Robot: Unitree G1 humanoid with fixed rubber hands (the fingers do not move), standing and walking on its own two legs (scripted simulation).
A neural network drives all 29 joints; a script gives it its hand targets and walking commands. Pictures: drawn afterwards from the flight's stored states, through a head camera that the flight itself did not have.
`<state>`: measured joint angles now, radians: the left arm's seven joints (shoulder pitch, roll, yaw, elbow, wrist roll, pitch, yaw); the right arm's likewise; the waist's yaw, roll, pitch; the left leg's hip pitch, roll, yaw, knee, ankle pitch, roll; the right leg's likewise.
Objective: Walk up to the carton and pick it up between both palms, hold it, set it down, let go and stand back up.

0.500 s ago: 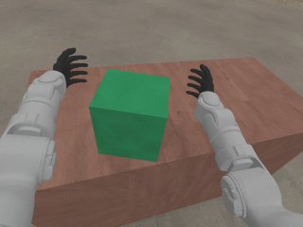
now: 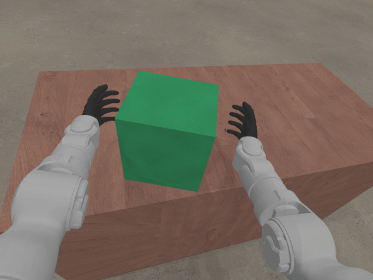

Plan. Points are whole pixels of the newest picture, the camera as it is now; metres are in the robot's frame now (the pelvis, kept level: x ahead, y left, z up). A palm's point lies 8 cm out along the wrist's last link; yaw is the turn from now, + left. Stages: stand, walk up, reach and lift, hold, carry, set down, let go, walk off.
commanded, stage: reach and lift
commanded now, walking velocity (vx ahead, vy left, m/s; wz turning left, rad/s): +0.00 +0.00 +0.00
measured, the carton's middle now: (169, 134) +0.47 +0.00 +0.04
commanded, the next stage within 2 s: none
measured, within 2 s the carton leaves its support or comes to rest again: neither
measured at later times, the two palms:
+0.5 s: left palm (105, 113) +0.47 +0.15 +0.11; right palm (236, 134) +0.40 -0.14 +0.11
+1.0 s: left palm (106, 114) +0.46 +0.15 +0.11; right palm (234, 139) +0.39 -0.13 +0.10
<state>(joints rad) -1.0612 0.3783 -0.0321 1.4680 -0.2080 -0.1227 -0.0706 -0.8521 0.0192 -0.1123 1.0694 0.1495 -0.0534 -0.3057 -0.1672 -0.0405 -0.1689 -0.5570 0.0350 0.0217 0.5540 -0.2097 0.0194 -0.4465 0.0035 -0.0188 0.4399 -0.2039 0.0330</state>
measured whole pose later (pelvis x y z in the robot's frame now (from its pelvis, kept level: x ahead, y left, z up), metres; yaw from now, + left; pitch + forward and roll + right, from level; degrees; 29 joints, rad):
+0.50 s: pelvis +0.00 +0.00 +0.00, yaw -1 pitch +11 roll -3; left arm -1.07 0.29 0.01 1.38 -0.11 -0.06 -0.01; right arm -0.91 0.07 -0.18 1.11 0.11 -0.05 -0.34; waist -0.15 -0.04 -0.15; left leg -0.53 0.04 0.02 0.55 -0.21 0.02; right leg -0.42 0.00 -0.02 0.41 -0.19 0.04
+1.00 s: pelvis +0.00 +0.00 +0.01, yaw +0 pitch +7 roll -2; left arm -1.02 0.21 0.36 1.21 0.26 -0.02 -0.08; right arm -0.83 0.21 -0.51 1.00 -0.23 -0.16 -0.31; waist -0.12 -0.09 -0.06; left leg -0.40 0.03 0.03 0.45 -0.18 0.02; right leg -0.29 0.00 -0.03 0.32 -0.16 0.03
